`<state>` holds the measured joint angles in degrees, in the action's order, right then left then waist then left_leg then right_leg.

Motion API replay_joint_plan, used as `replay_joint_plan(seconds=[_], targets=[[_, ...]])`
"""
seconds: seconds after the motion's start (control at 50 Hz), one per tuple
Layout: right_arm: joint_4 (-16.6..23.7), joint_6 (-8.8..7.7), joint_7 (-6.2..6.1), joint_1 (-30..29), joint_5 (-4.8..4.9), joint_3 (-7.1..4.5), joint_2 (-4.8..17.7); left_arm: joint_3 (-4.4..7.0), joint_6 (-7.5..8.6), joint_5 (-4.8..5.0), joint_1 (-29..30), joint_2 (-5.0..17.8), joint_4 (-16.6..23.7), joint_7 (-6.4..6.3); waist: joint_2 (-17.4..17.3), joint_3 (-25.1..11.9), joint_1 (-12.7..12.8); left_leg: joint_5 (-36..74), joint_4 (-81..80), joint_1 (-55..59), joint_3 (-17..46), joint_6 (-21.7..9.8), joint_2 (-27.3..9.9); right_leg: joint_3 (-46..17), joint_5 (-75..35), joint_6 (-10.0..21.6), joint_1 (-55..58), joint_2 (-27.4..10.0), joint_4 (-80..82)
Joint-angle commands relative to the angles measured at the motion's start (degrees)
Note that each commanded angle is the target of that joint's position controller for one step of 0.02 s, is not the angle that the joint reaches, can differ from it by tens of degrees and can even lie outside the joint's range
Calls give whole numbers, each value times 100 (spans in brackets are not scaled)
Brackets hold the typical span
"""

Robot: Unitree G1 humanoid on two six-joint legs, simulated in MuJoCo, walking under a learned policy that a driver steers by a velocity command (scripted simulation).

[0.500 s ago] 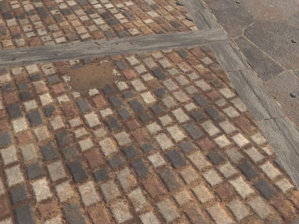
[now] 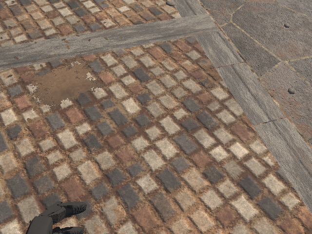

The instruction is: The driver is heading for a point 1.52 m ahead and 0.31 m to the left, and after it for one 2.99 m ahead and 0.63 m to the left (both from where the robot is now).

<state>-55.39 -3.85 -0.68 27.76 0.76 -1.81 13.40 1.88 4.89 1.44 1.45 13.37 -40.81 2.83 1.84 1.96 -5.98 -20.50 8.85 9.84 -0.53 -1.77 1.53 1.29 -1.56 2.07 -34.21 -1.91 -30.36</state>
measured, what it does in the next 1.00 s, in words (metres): walks ahead, turning left: right foot, then left foot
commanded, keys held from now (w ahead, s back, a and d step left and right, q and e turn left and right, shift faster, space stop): w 0.08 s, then w+q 0.72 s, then w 0.20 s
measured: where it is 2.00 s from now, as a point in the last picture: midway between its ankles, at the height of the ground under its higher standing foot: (83, 113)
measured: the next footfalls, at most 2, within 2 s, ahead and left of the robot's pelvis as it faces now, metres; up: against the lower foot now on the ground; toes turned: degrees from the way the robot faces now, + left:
right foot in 0.06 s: +0.23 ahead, -0.12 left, +0.00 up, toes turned -1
left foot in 0.62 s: +0.50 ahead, +0.15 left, +0.00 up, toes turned +17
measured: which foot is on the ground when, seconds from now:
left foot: down 0.00-0.08, up 0.10-0.60, down 0.62-1.00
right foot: up 0.00-0.04, down 0.06-0.60, up 0.62-1.00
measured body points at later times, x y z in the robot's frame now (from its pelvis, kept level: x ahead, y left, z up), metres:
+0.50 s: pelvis +0.29 -0.02 +0.01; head +0.31 +0.00 +0.46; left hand +0.27 +0.26 -0.13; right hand +0.49 -0.23 -0.10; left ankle +0.45 +0.16 -0.69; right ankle +0.19 -0.12 -0.73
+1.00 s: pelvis +0.57 +0.08 +0.01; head +0.60 +0.11 +0.46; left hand +0.67 +0.39 -0.08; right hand +0.74 -0.16 -0.09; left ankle +0.47 +0.13 -0.73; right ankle +0.81 +0.01 -0.69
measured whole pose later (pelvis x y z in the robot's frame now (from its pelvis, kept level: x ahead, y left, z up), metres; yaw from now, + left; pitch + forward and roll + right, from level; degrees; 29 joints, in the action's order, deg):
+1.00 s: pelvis +0.57 +0.08 +0.01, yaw +25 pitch +2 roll +1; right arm -42.4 -3.6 -0.3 19.2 0.9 -3.6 15.9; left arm 2.0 5.9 0.0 -2.4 16.1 -43.2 1.4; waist 2.8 1.6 -3.9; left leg -16.1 18.5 -3.8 6.3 -4.4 6.0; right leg -3.4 -5.5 -2.0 -35.5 -3.8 -31.8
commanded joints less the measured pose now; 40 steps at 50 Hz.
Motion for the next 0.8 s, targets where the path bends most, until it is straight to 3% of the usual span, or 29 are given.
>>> replay_joint_plan(seconds=[0.02,0.04,0.06,0.08,0.1,0.12,0.14,0.16,0.18,0.22,0.28,0.34,0.4,0.46,0.5,0.56,0.58,0.6,0.62,0.64,0.66,0.68,0.7,0.72,0.74,0.8], targets=[[229,21,-43,-69,-10,-281,1159,247,113,-8,38,784,377,10,-890,19,631,5145,873,-223,439,-643,-1592,170,433,310,760,293,70],[260,77,-45,-165,-42,-276,1148,372,94,0,-850,1001,115,-38,-898,-555,1098,5936,1899,-385,260,-518,-1391,308,411,492,1895,471,148],[359,94,-53,-216,-90,-220,1051,466,61,-30,-1928,1242,-159,-111,-772,-1289,1549,5140,3311,-1473,205,-357,-1199,-245,409,768,3717,-47,-78],[465,2,21,530,-106,-1,276,592,40,-165,-2663,1788,-332,-130,687,-2332,1275,1887,5761,-3894,60,45,-189,-3005,1634,1727,6130,-1684,145],[304,-150,60,518,23,-3,373,452,30,-128,-2674,1303,-405,-121,1000,-2712,1329,-1102,6711,-4610,933,-10,166,-4635,2498,1840,6126,-2128,1252],[558,-229,81,-206,227,-179,945,351,36,-89,-2136,1014,-384,-137,712,-1492,1267,-832,7003,-5134,949,-101,-192,-3743,2721,1441,5150,-1913,1460],[693,-256,53,-655,268,-197,1011,299,50,-84,-1637,863,-326,-150,310,-812,1072,-263,6755,-5042,745,-151,-518,-2837,2261,1229,4117,-1729,1635],[712,-229,11,-835,189,-215,922,254,93,-127,-1306,690,-341,-127,21,-415,862,124,6387,-4797,667,-130,-730,-2196,1688,1090,3286,-1492,1854],[654,-137,-18,-687,130,-249,822,220,160,-192,-1103,554,-361,-108,203,-311,622,403,6100,-4389,724,-124,-921,-1635,1313,951,2777,-1255,2031],[548,40,-26,-402,122,-225,532,233,238,-210,-1017,500,-489,-83,298,-225,442,562,5945,-4003,705,-59,-1005,-1059,997,956,2213,-1105,2318],[766,158,-66,-801,83,-257,552,288,307,-233,-1138,712,-694,-131,185,101,426,1136,5482,-4547,830,54,-1042,-485,568,1004,2064,-1120,2560],[939,83,5,-1262,51,-264,566,296,283,-245,-1291,827,-802,-228,64,165,546,2160,4469,-4845,809,91,-941,40,115,900,2382,-1007,2567],[1162,28,136,-1919,28,-185,434,303,231,-205,-1475,977,-865,-297,-65,275,805,2763,3478,-4734,359,75,-865,465,-76,788,2641,-994,2603],[1486,22,255,-2495,39,-122,366,330,99,-141,-1881,1087,-1021,-329,-162,432,1049,2593,2942,-5123,167,-14,-824,623,-354,772,3460,-1232,2383],[1716,28,346,-2735,46,-115,389,354,-25,-98,-2029,1148,-1079,-337,-130,460,1083,2140,2746,-5322,8,-114,-753,707,-804,719,3994,-1393,2079],[1891,61,436,-2471,58,-227,634,414,-177,-69,-1855,1365,-987,-390,178,40,751,1240,2681,-4512,-476,-397,-293,959,-3282,524,4302,-1444,1075],[1818,81,435,-1953,66,-334,822,432,-230,-75,-1782,1430,-942,-420,286,-301,439,1005,2694,-3805,-616,-537,-45,1042,-4076,450,4227,-1387,274],[1620,88,383,-1055,83,-510,1120,414,-266,-60,-1676,1413,-888,-450,204,-773,-63,1275,2338,-2501,-609,-753,198,1174,-4035,278,3735,-1187,-930],[1439,152,246,-144,83,-716,1646,326,-213,-149,-1764,1227,-755,-459,-466,-1371,-399,1258,2152,-687,645,-1118,-499,1191,-2271,26,2309,-914,-2720],[1502,109,224,-344,100,-765,2147,39,-8,-285,-2353,317,-479,-313,-1769,-1913,358,425,1592,1246,3985,-2264,-1922,514,3306,-308,-337,389,-4650],[1615,55,231,-117,33,-617,1597,138,249,-54,-1665,884,-410,-215,-1040,-2370,-121,68,882,1528,4778,-2290,-2102,-661,3473,-185,-1007,355,-5128],[1596,1,228,-363,-19,-538,1327,201,375,131,-1110,1101,-213,-174,-799,-1509,-148,569,809,956,3851,-1954,-1912,-685,2909,-28,-1397,63,-4937],[1666,-26,224,-767,4,-496,1187,171,425,65,-1044,1015,-195,-205,-249,-1031,138,1216,815,68,3123,-1744,-1654,-658,2415,13,-1163,-199,-4402],[1769,-23,215,-1160,-4,-441,1011,210,405,-73,-1060,1033,-262,-245,-97,-700,374,1878,734,-725,2563,-1605,-1421,-615,2176,-46,-775,-363,-3894],[1872,-26,193,-1355,-72,-391,906,247,330,-119,-1191,1064,-272,-242,-230,-606,571,2284,604,-1229,2293,-1569,-1275,-653,2010,-105,-374,-468,-3674],[1909,-46,120,-1357,-15,-422,1051,234,136,-225,-1246,871,-189,-251,-266,-423,733,2891,365,-1985,1836,-1603,-1073,-481,1678,-425,-102,-434,-2939]])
